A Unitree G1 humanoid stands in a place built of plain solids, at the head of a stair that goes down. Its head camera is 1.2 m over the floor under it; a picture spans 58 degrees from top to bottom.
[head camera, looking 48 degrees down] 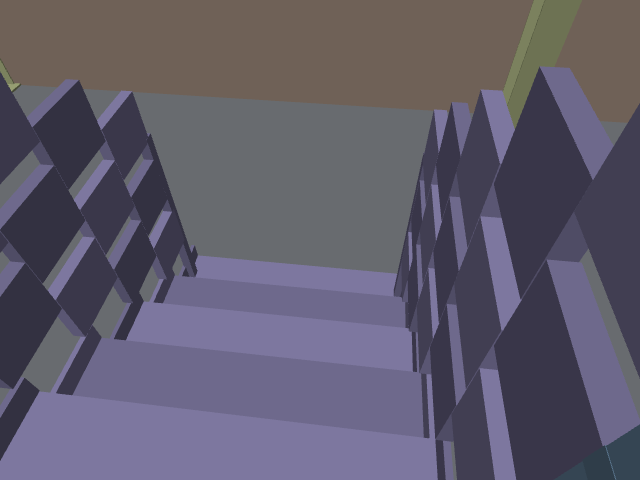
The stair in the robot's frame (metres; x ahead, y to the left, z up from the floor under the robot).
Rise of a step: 0.18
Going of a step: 0.30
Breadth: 1.32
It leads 7 degrees to the right of straight ahead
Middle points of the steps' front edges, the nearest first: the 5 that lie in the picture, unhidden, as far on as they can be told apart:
0.51 0.28 -0.18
0.81 0.25 -0.36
1.10 0.21 -0.55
1.40 0.18 -0.73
1.70 0.14 -0.91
